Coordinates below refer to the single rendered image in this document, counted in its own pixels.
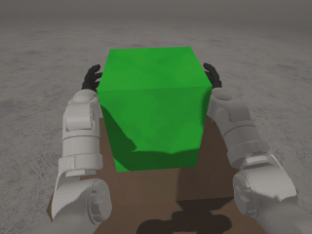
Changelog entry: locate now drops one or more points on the robot right hand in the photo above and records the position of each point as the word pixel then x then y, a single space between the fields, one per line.
pixel 212 75

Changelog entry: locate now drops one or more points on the robot right forearm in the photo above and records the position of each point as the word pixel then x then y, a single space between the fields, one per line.
pixel 246 149

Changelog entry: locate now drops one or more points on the carton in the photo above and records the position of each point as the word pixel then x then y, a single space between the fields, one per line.
pixel 154 103

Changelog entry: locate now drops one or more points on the pedestal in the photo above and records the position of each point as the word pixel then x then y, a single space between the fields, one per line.
pixel 190 200

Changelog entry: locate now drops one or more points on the robot right upper arm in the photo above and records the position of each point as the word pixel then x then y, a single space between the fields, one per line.
pixel 267 195

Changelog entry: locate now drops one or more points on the robot left forearm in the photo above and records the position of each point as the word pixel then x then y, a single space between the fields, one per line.
pixel 80 139

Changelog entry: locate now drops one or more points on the robot left upper arm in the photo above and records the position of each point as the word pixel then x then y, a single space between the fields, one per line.
pixel 79 207

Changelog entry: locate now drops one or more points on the robot left hand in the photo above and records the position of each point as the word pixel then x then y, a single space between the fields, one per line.
pixel 90 82

